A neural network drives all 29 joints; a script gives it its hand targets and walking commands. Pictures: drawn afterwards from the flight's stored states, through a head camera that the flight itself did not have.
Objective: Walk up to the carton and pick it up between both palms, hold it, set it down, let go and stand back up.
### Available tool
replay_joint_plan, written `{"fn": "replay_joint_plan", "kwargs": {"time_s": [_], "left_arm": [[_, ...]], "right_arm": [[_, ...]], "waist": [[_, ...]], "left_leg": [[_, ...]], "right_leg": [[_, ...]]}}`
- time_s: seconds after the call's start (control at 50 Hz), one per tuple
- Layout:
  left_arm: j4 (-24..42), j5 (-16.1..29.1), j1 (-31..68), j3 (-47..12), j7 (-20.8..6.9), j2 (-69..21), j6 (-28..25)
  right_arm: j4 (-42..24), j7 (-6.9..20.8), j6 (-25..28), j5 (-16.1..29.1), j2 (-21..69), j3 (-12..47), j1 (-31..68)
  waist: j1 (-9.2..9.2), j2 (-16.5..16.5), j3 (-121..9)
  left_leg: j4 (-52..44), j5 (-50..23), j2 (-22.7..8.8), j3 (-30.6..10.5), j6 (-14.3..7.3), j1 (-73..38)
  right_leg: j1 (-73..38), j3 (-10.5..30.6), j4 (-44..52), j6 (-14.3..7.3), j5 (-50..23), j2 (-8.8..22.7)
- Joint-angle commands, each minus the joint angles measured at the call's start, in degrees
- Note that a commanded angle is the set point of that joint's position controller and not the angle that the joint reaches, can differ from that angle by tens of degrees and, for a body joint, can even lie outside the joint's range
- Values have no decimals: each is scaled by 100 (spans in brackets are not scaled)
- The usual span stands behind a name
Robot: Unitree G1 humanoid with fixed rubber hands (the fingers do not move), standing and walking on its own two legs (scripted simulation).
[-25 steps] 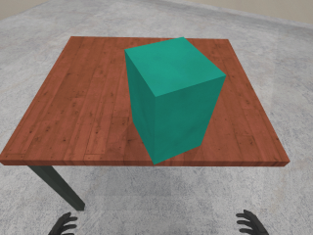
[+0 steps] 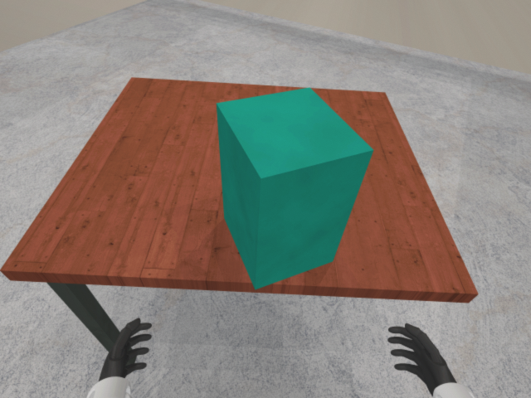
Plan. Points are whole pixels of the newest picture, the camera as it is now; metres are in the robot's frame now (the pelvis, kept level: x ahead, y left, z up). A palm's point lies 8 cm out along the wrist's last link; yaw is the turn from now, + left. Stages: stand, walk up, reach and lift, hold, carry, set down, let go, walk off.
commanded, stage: reach and lift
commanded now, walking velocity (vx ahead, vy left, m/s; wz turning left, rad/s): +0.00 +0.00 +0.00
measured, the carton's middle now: (281, 191) +0.44 +0.00 +0.06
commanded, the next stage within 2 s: none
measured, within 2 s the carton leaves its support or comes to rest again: neither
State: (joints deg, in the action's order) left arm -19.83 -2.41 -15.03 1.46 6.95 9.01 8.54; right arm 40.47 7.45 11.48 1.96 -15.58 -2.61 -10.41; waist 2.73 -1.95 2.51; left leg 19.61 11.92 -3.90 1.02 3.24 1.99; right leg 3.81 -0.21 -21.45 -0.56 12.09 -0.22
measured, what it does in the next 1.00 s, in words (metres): stands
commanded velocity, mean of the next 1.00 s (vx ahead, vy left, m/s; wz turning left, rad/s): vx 0.00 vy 0.00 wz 0.00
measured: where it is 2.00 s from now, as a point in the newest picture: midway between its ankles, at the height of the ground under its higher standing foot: outside the picture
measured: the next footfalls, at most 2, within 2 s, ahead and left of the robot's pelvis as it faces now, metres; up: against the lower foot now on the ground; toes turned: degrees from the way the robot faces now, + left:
none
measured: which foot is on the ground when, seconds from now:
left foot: down 0.00-1.00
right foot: down 0.00-1.00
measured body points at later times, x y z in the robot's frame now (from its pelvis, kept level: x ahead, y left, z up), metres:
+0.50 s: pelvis +0.02 -0.01 +0.00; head +0.00 +0.01 +0.45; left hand +0.21 +0.18 -0.01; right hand +0.23 -0.27 -0.02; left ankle -0.01 +0.16 -0.75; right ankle +0.00 -0.11 -0.75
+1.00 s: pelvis +0.00 -0.03 +0.00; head +0.00 -0.02 +0.45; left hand +0.23 +0.13 +0.04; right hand +0.26 -0.28 +0.01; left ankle -0.01 +0.15 -0.74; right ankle +0.00 -0.11 -0.75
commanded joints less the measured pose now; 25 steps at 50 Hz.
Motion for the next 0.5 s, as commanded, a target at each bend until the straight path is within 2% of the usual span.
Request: {"fn": "replay_joint_plan", "kwargs": {"time_s": [0.0,0.02,0.06,0.1,0.16,0.24,0.32,0.36,0.38,0.42,0.48], "left_arm": [[1045,60,343,-99,92,144,-223],[1119,41,231,-126,122,87,-219],[1172,28,15,-130,144,-32,-224],[1262,-11,-125,-90,177,-107,-287],[1401,-41,-259,-132,242,-251,-386],[1663,-7,-155,-217,339,-455,-531],[1943,-52,-59,-342,491,-685,-676],[1988,-179,-55,-333,550,-811,-638],[2126,-201,-97,-379,579,-903,-601],[2248,-230,-111,-426,606,-998,-555],[2404,-296,-106,-362,670,-1073,-526]], "right_arm": [[-652,63,112,191,-948,-298,243],[-580,92,121,255,-1051,-322,231],[-679,132,180,357,-1120,-263,204],[-814,169,258,481,-1190,-159,196],[-886,245,367,652,-1316,-76,224],[-1204,335,492,807,-1472,-41,333],[-1121,439,600,1049,-1621,7,373],[-881,480,590,1167,-1649,65,344],[-845,510,601,1262,-1719,94,382],[-796,546,621,1406,-1800,153,459],[-1017,570,683,1630,-1866,306,624]], "waist": [[-151,185,-84],[-147,231,-132],[-115,66,-186],[-9,-4,-217],[23,-154,-284],[36,-357,-276],[29,-209,-441],[6,-50,-297],[48,12,-334],[-2,-2,-422],[95,-117,-592]], "left_leg": [[-300,-509,419,346,-152,-142],[-294,-624,404,311,-122,-207],[-261,-944,415,282,-122,-225],[-259,-1179,419,295,-120,-188],[-226,-1450,389,231,-115,-281],[-260,-1330,358,236,-175,-203],[-253,-1241,320,222,-159,-238],[-310,-1135,316,234,-156,-228],[-315,-1201,295,213,-139,-296],[-252,-1353,302,192,-160,-376],[-212,-1558,331,199,-211,-323]], "right_leg": [[671,-115,752,-153,-157,-130],[653,-132,747,-180,-198,-174],[601,-137,770,-170,-481,-201],[528,-137,771,-173,-646,-244],[516,-149,771,-205,-858,-291],[613,-116,780,-213,-827,-286],[705,-100,746,-315,-718,-295],[738,-63,779,-379,-623,-287],[740,-93,782,-412,-620,-310],[726,-58,778,-424,-779,-301],[605,-5,710,-405,-1146,-313]]}}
